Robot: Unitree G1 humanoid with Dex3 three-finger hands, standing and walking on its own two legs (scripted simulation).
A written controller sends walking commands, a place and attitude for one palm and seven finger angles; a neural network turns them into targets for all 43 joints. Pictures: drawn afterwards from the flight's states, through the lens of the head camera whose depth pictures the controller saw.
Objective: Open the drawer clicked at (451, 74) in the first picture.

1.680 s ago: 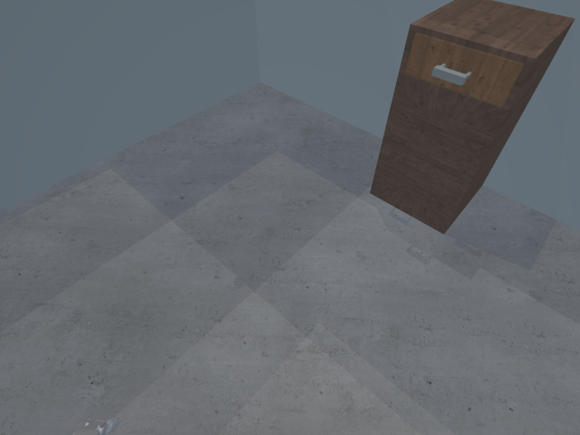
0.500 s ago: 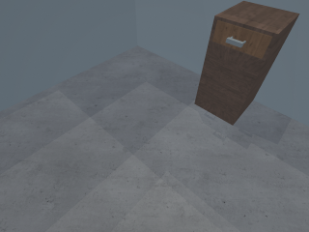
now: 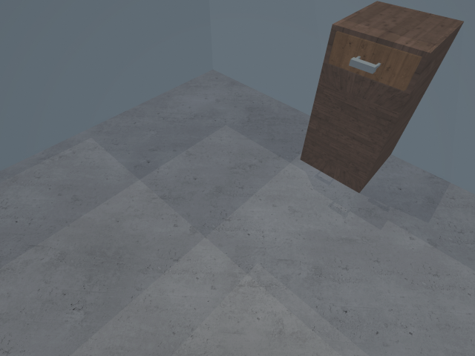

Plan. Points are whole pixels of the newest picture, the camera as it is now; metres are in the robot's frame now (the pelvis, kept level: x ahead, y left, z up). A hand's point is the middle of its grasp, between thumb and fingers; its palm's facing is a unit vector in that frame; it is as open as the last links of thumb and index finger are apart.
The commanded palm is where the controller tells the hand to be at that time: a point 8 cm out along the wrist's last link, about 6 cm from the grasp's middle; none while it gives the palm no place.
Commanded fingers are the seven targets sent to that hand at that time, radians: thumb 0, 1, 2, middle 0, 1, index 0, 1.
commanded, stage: walk to a spot facing it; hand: left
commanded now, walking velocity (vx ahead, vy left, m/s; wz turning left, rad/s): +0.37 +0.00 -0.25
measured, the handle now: (365, 63) +1.23 -0.45 -0.07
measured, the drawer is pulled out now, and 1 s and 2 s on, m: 0.00 0.00 0.00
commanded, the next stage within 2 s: turn to face it in 1.08 s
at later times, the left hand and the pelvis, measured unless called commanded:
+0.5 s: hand (165, 348) +0.18 +0.16 -0.19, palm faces -0.13 -0.97 -0.19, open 7.3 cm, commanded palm none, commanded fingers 0.00 0.90 0.90 -0.20 -0.30 -0.20 -0.30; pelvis +0.12 -0.02 -0.02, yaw -7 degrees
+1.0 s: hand (184, 293) +0.30 +0.15 -0.21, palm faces -0.04 -1.00 -0.08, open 7.4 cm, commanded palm none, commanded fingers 0.00 0.90 0.90 -0.20 -0.30 -0.20 -0.30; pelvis +0.32 -0.01 -0.03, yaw -7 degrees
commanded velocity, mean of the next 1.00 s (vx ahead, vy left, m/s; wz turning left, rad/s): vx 0.36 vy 0.00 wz -0.12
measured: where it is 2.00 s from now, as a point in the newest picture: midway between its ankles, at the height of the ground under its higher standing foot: (254, 288)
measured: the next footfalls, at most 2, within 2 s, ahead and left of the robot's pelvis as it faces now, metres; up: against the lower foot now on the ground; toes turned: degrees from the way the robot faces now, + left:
right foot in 0.52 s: +0.23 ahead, -0.15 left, +0.00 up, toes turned -15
left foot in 0.94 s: +0.44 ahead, +0.07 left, +0.00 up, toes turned +4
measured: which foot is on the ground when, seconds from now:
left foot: down 0.00-0.52, up 0.54-0.92, down 0.94-1.00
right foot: down 0.00-0.26, up 0.28-0.50, down 0.52-0.94, up 0.96-1.00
